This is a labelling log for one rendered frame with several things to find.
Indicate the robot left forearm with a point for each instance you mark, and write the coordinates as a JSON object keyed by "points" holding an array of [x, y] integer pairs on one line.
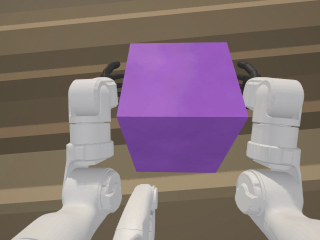
{"points": [[89, 106]]}

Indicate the robot left thigh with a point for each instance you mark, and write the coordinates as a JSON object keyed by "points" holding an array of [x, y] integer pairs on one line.
{"points": [[134, 223]]}

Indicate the robot left hand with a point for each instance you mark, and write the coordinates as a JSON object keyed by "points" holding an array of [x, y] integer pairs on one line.
{"points": [[106, 73]]}

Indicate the left robot upper arm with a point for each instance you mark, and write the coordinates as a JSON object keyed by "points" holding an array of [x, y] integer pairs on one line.
{"points": [[89, 195]]}

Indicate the robot right forearm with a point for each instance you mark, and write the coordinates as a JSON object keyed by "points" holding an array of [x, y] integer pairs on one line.
{"points": [[277, 105]]}

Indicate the robot left shin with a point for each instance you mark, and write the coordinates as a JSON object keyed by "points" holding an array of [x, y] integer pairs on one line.
{"points": [[152, 225]]}

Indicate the right robot upper arm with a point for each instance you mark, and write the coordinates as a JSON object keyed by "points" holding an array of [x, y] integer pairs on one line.
{"points": [[274, 201]]}

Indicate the carton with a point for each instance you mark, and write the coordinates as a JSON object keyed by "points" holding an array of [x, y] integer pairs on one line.
{"points": [[181, 107]]}

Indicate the robot right hand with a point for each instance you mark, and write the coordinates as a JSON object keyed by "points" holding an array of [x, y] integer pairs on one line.
{"points": [[250, 70]]}

